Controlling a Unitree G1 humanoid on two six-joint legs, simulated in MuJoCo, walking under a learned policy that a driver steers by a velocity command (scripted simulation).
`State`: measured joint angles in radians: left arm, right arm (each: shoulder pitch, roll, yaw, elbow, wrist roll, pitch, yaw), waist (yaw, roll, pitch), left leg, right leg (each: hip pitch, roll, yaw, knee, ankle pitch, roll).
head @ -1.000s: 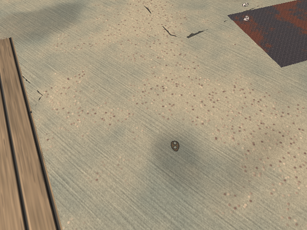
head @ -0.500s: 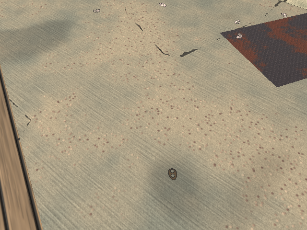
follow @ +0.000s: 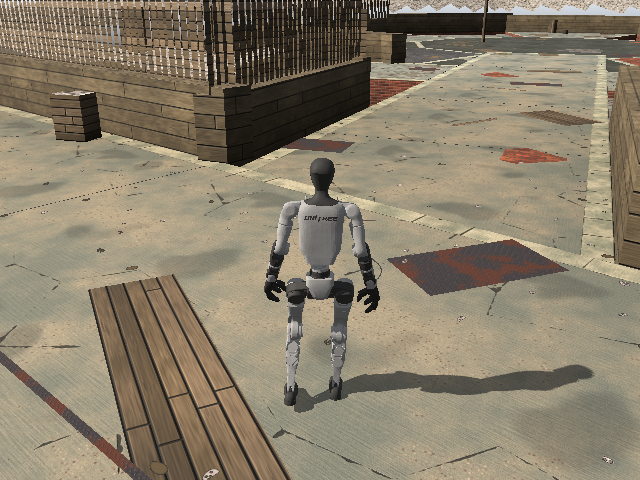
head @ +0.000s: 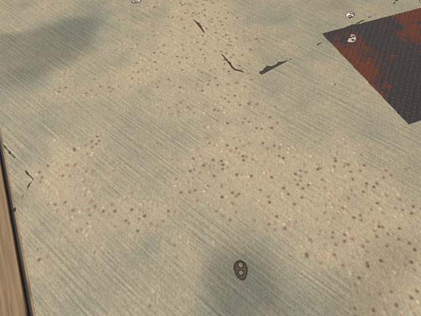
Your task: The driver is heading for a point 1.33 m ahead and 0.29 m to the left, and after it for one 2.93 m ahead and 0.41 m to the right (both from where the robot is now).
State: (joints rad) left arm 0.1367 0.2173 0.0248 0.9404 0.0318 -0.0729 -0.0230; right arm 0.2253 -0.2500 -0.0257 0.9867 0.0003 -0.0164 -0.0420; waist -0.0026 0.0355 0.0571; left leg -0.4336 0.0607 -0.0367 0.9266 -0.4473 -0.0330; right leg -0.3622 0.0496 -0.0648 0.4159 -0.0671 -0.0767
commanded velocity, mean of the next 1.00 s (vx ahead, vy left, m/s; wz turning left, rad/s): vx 0.02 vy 0.00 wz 0.01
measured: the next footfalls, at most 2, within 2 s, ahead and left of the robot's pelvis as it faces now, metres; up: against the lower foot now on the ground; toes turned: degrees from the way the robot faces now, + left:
left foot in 0.12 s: +0.10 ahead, +0.14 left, +0.00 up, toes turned +1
left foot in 1.36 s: +0.16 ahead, +0.20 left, +0.00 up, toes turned +15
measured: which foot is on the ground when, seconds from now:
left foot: up 0.00-0.10, down 0.12-1.00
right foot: down 0.00-1.00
